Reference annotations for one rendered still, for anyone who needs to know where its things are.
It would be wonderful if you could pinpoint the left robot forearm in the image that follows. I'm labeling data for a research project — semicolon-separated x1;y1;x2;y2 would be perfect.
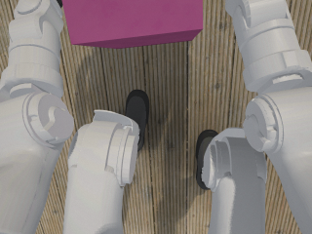
0;0;64;102

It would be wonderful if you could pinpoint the left robot upper arm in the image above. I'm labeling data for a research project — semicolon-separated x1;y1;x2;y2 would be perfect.
0;91;74;234

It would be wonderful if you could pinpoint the right robot forearm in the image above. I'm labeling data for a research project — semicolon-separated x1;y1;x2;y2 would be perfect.
225;0;312;95

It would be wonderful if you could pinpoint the carton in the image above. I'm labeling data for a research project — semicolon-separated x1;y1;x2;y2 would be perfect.
61;0;204;49

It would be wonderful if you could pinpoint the right robot shin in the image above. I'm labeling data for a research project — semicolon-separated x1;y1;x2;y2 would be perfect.
201;127;268;188

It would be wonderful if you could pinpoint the right robot foot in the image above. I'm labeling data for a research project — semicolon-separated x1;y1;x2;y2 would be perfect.
195;130;218;190

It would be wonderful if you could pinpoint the right robot upper arm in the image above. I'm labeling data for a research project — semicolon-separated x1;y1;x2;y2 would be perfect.
243;86;312;234

